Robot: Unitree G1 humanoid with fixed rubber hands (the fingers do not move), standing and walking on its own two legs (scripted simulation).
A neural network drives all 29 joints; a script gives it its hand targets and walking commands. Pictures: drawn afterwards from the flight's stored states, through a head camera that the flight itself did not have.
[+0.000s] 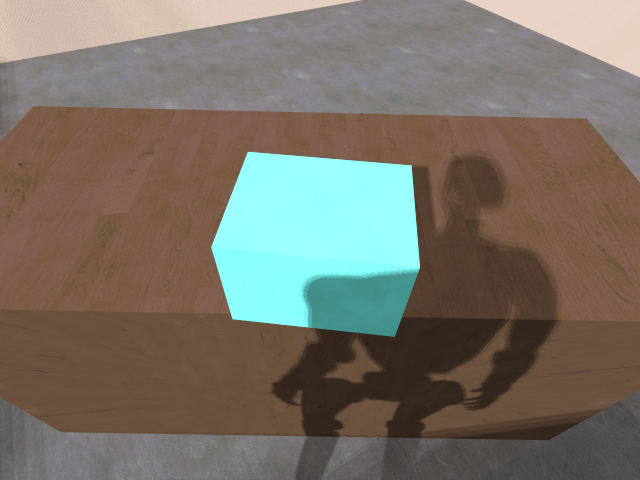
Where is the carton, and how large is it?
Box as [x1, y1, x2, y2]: [211, 152, 419, 336]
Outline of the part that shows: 248,152 211,247 232,318 394,336 419,268 411,165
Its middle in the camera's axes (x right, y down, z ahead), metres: +0.00 +0.00 +0.59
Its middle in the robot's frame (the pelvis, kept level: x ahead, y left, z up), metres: +0.44 +0.01 +0.03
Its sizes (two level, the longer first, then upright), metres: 0.253 0.196 0.175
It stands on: a pedestal, 0.71 m high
